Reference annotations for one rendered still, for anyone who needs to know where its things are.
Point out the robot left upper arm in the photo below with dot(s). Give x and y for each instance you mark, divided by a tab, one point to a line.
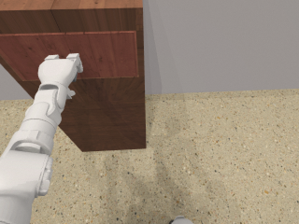
23	177

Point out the drawer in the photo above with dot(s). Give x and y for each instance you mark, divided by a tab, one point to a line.
102	54

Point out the handle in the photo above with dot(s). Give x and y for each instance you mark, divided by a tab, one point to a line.
75	78

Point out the right robot shin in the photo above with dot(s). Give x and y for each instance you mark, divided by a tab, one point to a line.
179	217

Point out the left robot forearm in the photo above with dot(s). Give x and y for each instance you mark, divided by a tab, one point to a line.
41	120

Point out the cabinet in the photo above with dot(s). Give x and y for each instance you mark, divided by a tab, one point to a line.
106	113

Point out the robot left hand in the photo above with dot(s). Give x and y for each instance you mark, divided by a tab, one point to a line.
62	71

